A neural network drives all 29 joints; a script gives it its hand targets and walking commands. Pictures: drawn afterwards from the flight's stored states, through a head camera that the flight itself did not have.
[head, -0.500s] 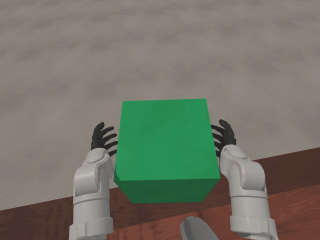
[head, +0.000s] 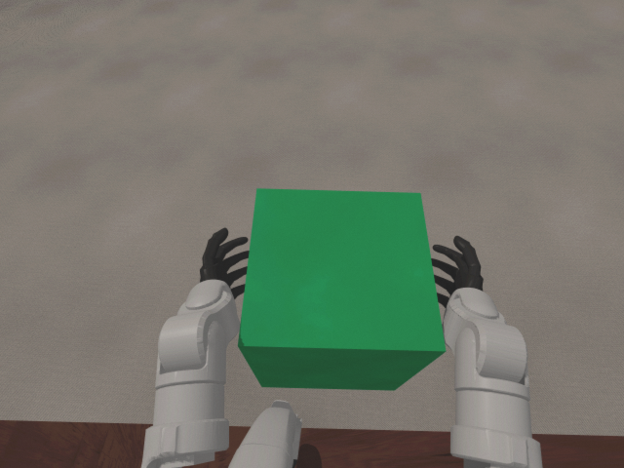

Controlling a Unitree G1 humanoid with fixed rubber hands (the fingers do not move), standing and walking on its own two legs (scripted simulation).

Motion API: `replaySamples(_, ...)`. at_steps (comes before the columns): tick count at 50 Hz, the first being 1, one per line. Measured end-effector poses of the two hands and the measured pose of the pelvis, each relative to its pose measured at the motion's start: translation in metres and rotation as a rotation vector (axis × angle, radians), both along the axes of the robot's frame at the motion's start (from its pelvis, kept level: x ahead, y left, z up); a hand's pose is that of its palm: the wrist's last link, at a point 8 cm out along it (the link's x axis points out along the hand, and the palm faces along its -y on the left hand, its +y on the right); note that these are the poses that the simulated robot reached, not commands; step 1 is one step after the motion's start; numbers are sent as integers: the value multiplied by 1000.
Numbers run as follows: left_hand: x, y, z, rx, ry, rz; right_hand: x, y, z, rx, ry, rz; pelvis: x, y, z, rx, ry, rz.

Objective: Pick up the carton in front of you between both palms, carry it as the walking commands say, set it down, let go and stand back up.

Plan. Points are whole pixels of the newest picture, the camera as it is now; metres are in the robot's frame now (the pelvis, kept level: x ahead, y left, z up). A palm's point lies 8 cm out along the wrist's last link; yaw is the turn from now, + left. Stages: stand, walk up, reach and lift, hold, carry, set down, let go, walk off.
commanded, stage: carry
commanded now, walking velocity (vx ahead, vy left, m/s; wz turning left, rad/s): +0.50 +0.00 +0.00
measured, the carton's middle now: (332, 300) +0.33 +0.04 -0.02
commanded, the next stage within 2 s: none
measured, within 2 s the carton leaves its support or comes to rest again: neither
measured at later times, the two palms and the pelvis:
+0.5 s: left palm (296, 144) +0.71 +0.15 -0.05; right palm (445, 155) +0.70 -0.16 -0.05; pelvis +0.39 +0.00 -0.12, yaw +1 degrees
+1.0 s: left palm (308, 77) +1.08 +0.17 -0.12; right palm (419, 82) +1.07 -0.14 -0.12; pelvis +0.76 +0.02 -0.19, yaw -1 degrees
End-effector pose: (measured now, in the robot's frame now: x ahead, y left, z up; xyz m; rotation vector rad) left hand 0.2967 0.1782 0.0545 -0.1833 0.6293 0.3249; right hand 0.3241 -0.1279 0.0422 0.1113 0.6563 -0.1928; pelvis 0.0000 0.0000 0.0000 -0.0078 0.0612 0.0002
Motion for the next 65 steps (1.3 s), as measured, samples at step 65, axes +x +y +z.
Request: replaySamples(65,924,-27,-119,21,-88,-174,883,-24,-100,-27,-97,-26,936,6,-145,-26,35,-28)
